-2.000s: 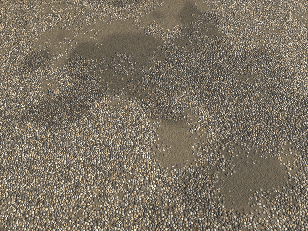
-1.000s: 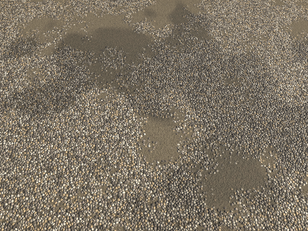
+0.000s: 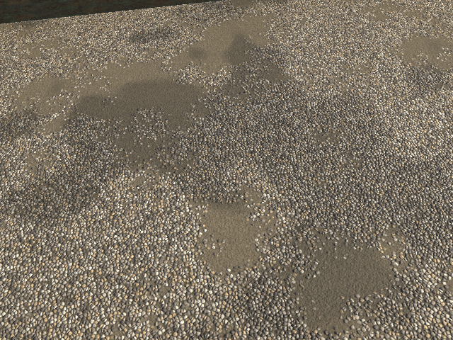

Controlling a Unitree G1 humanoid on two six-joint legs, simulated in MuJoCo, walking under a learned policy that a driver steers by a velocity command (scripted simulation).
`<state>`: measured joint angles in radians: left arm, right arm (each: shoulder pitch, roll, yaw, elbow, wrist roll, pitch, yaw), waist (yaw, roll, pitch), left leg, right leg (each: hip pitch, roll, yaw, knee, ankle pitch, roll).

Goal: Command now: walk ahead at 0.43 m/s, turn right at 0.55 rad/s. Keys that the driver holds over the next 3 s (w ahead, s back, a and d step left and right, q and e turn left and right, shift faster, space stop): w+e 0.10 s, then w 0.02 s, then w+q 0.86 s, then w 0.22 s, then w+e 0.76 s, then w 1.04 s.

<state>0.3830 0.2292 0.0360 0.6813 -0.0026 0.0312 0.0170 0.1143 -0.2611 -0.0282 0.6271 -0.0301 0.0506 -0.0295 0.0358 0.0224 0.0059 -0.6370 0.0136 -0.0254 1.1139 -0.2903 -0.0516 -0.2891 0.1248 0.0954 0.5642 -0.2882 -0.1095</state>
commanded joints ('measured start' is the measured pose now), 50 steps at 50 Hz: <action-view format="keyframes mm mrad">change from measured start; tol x16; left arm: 1 -29 154 39 -72 -8 -26 11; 28 -361 45 -42 -158 44 28 4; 50 -312 36 -49 -211 53 -38 -26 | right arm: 1 -32 -68 -12 -63 1 5 -8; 9 -109 -24 17 -89 25 -37 18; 15 282 -150 -28 22 36 -25 18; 50 -168 -89 6 -171 33 51 32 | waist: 1 -35 -92 -31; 12 -76 -118 -26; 14 -96 228 -173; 34 -9 -227 -83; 45 -72 142 -32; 50 -43 69 -110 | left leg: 1 -38 -3 -4 -84 113 2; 7 -3 -27 13 -220 52 22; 11 341 -91 85 -423 16 51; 14 797 252 -465 -655 210 253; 15 712 284 -646 -705 220 319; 22 363 74 -292 -682 753 229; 33 86 -95 -223 -565 -97 117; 40 329 -112 -49 -402 -38 80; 50 219 -24 -366 -618 184 171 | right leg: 1 40 -215 305 -163 305 -107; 12 -53 -176 277 10 462 -39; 13 -99 -121 206 245 374 13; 14 -296 33 63 467 -154 77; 15 -420 57 61 555 -304 105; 17 -423 -13 43 651 -180 141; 30 140 -79 -94 -19 58 146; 35 174 -344 200 -187 4 5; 40 -19 -281 51 -142 120 45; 50 175 -117 -169 68 27 124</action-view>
